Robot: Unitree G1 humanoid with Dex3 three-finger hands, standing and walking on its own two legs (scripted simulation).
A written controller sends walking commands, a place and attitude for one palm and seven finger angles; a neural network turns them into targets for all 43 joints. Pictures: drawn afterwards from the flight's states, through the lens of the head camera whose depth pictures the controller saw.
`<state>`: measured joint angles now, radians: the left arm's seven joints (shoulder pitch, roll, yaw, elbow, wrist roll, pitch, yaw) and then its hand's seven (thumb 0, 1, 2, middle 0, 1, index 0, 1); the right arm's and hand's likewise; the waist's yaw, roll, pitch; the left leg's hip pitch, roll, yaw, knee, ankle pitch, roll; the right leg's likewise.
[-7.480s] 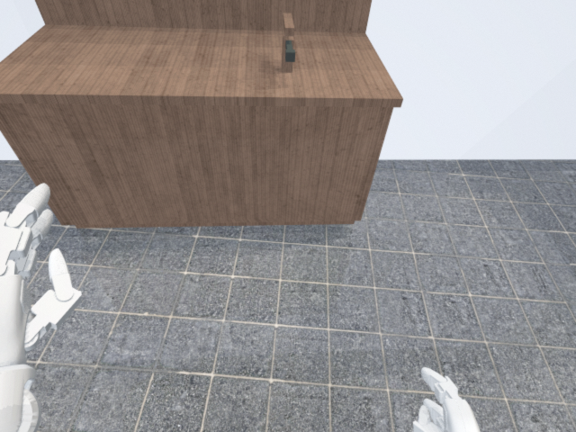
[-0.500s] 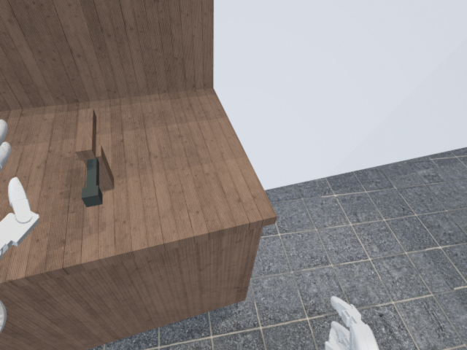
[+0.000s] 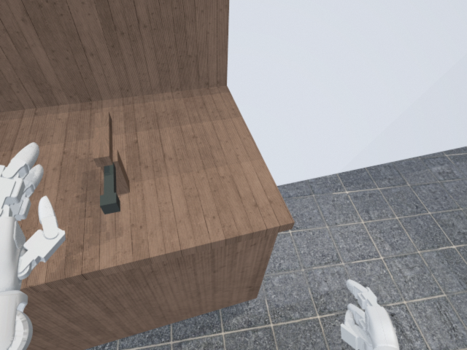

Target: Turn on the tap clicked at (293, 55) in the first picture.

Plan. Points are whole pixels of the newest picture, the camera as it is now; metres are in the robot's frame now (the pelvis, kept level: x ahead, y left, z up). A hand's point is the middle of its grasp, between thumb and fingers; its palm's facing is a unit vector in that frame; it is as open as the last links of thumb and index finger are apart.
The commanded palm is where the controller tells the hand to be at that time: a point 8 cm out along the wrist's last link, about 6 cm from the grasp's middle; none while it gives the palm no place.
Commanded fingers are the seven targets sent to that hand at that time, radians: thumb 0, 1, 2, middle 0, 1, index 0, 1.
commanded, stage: come to a stop and stand still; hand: left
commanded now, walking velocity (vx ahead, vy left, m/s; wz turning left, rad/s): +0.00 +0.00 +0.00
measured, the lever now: (110, 203) +0.35 +0.26 +0.03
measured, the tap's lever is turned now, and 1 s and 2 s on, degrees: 0 0 0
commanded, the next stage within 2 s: look again from close up in 0.26 s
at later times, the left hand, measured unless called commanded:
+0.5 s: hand (31, 200) +0.24 +0.28 +0.18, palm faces +0.41 -0.83 -0.39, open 7.4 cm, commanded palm +0.15 +0.30 +0.17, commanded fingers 0.00 0.90 0.90 -0.20 -0.30 -0.20 -0.30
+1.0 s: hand (44, 221) +0.23 +0.27 +0.16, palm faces +0.35 -0.87 -0.36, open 7.4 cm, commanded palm +0.16 +0.30 +0.17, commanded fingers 0.00 0.90 0.90 -0.20 -0.30 -0.20 -0.30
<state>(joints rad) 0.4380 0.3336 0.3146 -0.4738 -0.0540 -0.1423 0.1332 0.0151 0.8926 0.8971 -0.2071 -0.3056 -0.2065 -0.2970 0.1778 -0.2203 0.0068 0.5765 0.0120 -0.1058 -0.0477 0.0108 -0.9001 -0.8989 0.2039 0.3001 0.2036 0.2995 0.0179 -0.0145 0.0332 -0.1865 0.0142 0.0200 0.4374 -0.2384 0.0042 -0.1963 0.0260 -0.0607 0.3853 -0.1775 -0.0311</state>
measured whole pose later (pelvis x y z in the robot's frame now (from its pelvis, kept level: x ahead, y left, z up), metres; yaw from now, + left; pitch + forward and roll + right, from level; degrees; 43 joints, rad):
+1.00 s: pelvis +0.00 +0.03 -0.01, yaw -2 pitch -2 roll +0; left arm 0.33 0.36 0.35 -0.41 -0.03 -0.21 0.06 0.01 0.89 0.90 -0.21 -0.31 -0.20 -0.30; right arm 0.17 -0.15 0.04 0.54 0.01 -0.12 0.02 0.01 -0.90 -0.90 0.21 0.30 0.21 0.30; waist 0.04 -0.03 0.06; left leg -0.20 -0.02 0.07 0.50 -0.27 0.04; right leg -0.24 -0.01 -0.01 0.49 -0.22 0.01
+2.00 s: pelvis +0.00 -0.03 -0.01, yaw -1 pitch +0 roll -1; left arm 0.42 0.39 0.37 -0.51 -0.09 -0.13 0.07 0.02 0.89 0.90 -0.21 -0.31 -0.21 -0.30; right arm 0.21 -0.19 0.01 0.55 0.01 -0.07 -0.02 0.01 -0.90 -0.90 0.21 0.30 0.20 0.30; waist 0.02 -0.03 0.05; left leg -0.25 0.07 0.01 0.58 -0.32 -0.04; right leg -0.27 0.08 -0.07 0.53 -0.25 -0.08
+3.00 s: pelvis +0.00 -0.04 -0.01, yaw -1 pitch +0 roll -1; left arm 0.45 0.40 0.37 -0.51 -0.09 -0.13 0.08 0.01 0.89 0.90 -0.21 -0.31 -0.21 -0.30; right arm 0.22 -0.20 0.00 0.55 0.02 -0.07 -0.02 0.01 -0.90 -0.90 0.20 0.30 0.20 0.30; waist 0.00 0.00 0.03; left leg -0.26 0.08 0.00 0.56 -0.30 -0.05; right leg -0.27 0.09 -0.08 0.49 -0.23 -0.10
